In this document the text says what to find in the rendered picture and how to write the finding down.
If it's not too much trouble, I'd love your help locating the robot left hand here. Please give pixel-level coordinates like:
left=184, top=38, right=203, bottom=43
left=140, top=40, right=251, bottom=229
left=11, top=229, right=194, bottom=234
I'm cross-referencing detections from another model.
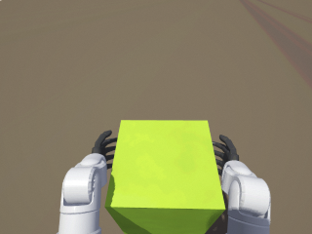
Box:
left=91, top=130, right=118, bottom=170

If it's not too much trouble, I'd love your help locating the robot right forearm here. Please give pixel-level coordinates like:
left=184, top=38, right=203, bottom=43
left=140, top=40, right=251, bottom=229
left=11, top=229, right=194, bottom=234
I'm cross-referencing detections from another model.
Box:
left=221, top=160, right=271, bottom=234

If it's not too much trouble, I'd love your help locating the robot left forearm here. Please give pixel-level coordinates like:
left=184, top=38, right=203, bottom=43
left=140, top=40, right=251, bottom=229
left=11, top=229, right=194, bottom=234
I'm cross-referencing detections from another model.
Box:
left=57, top=153, right=107, bottom=234

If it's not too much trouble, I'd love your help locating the carton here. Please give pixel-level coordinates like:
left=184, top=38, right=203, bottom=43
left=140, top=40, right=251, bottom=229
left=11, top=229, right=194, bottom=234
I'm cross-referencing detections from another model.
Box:
left=104, top=120, right=226, bottom=234

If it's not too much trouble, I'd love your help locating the robot right hand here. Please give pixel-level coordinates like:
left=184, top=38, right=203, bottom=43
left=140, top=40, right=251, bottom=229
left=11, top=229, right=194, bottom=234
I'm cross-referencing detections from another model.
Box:
left=212, top=135, right=239, bottom=176

